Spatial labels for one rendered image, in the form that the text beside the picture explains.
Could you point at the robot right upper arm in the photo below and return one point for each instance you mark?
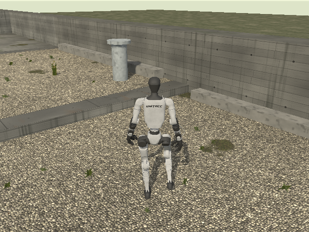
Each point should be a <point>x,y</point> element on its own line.
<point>169,102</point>

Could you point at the robot right shin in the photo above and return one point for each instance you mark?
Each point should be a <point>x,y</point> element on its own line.
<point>168,163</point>

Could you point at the robot left upper arm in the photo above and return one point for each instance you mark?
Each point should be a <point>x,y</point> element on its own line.
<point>136,111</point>

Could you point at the right robot forearm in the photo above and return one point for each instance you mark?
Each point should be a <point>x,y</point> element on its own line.
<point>177,131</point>

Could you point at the robot left hand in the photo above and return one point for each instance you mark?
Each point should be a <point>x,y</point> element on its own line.
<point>133,137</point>

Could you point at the left robot foot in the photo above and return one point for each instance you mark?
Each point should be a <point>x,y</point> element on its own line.
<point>147,194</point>

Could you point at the robot right hand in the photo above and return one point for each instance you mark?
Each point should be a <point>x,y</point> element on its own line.
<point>179,145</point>

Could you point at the left robot forearm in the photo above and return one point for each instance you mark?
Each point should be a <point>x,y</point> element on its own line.
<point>131,128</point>

